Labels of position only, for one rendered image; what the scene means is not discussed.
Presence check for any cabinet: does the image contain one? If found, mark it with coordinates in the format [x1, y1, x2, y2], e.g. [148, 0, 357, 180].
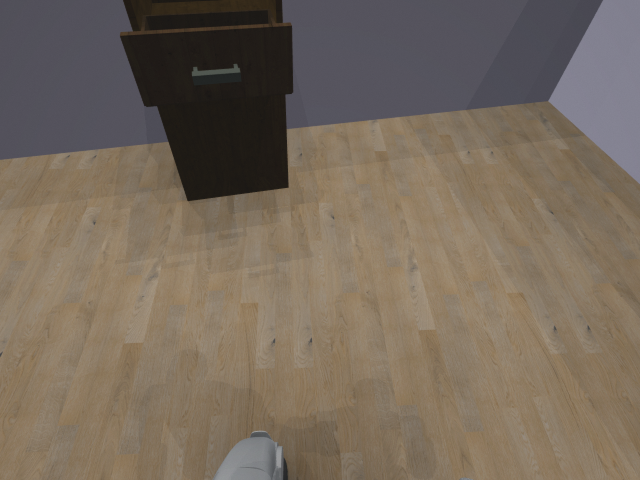
[123, 0, 289, 201]

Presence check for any robot left thigh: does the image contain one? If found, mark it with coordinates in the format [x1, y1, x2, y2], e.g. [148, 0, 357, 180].
[213, 437, 284, 480]

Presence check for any robot left shin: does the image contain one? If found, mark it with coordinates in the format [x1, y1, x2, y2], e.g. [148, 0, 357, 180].
[250, 431, 272, 440]

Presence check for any handle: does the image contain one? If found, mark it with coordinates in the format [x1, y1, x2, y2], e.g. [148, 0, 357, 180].
[192, 64, 242, 86]

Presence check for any drawer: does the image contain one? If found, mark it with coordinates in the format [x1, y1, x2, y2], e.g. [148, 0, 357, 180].
[120, 9, 293, 107]

